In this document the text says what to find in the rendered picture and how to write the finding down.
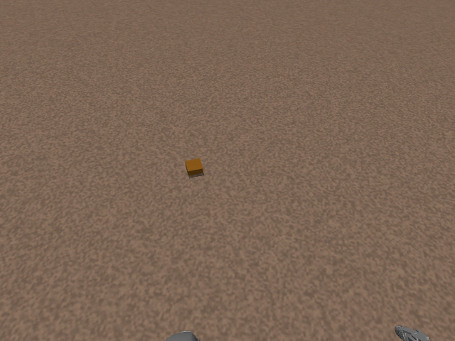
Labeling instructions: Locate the small box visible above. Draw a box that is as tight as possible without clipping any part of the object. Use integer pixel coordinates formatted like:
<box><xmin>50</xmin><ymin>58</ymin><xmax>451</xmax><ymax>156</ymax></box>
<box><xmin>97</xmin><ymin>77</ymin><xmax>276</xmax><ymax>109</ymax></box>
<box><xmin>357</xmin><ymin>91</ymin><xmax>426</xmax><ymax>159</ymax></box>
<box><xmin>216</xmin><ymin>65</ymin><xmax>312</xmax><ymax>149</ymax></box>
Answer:
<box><xmin>185</xmin><ymin>158</ymin><xmax>203</xmax><ymax>176</ymax></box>

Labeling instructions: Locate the right robot hand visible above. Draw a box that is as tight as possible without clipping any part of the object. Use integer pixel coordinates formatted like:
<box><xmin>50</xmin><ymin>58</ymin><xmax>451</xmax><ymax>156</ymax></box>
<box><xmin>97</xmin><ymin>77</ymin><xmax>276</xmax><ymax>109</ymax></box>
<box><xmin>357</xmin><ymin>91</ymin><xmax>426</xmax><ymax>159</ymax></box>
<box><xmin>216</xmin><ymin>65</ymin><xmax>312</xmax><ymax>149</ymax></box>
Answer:
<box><xmin>395</xmin><ymin>326</ymin><xmax>429</xmax><ymax>341</ymax></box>

